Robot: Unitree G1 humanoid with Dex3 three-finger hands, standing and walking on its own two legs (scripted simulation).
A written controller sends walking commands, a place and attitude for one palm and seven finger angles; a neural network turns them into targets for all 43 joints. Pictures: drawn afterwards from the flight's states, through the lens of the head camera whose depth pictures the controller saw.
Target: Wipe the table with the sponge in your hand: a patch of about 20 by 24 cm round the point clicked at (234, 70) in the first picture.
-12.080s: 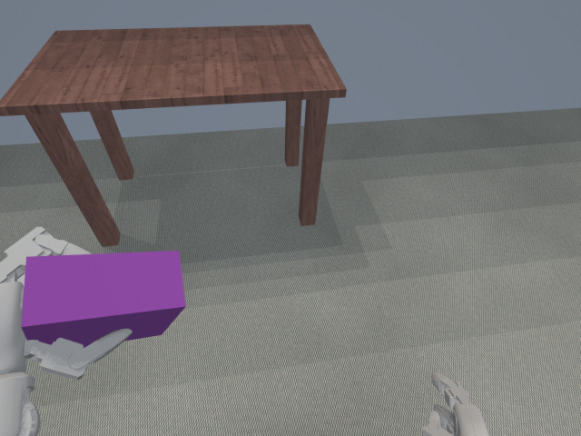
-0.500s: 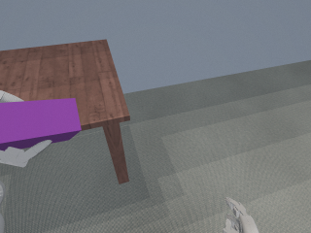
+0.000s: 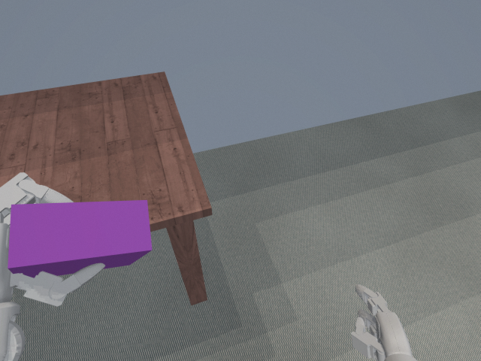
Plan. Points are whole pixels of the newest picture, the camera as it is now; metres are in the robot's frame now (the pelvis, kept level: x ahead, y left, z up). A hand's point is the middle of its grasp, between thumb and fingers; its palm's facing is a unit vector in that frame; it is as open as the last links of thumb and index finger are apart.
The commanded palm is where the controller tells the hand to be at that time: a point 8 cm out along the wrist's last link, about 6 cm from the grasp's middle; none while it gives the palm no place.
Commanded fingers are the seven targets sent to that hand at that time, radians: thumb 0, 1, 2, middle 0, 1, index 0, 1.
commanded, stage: shuffle to correct the standing spot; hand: left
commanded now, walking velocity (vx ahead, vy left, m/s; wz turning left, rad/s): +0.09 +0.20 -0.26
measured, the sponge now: (102, 239) +0.24 +0.19 +0.14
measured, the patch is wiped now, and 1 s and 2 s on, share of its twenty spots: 0.00 0.00 0.00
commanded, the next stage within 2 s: come to a stop and stand still in 0.84 s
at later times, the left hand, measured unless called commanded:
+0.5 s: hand (21, 187) +0.29 +0.30 +0.18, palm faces +0.32 -0.86 -0.40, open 10.1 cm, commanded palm +0.22 +0.35 +0.18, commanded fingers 0.00 0.10 1.30 -1.20 -1.60 -1.20 -1.60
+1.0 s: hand out of the picture +0.34 +0.43 +0.16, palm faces +0.27 -0.84 -0.46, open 10.1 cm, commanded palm +0.27 +0.48 +0.18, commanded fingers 0.00 0.10 1.30 -1.20 -1.60 -1.20 -1.60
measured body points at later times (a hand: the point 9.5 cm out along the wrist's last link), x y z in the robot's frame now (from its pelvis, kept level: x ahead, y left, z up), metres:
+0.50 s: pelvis +0.04 +0.09 +0.00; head +0.07 +0.09 +0.45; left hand +0.27 +0.35 +0.20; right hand +0.19 -0.14 -0.09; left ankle +0.02 +0.13 -0.73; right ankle +0.02 -0.01 -0.70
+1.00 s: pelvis +0.08 +0.22 -0.01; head +0.13 +0.22 +0.43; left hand +0.32 +0.47 +0.19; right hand +0.23 -0.06 -0.09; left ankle +0.12 +0.37 -0.73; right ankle +0.05 +0.07 -0.71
